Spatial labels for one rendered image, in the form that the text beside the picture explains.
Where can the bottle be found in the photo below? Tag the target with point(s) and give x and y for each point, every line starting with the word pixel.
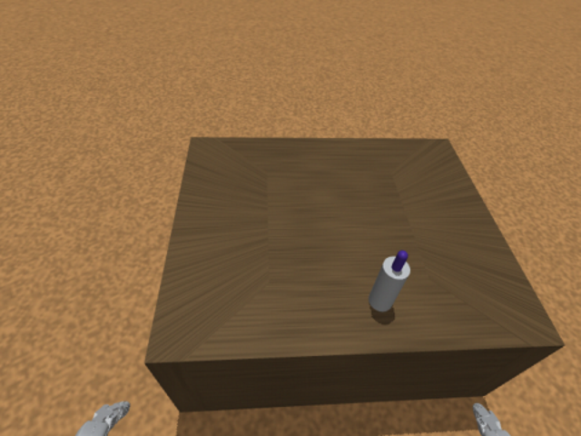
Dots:
pixel 391 278

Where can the left robot hand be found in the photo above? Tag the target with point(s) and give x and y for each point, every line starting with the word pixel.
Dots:
pixel 104 419

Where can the right robot hand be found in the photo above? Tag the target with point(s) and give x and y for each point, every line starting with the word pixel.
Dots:
pixel 488 423

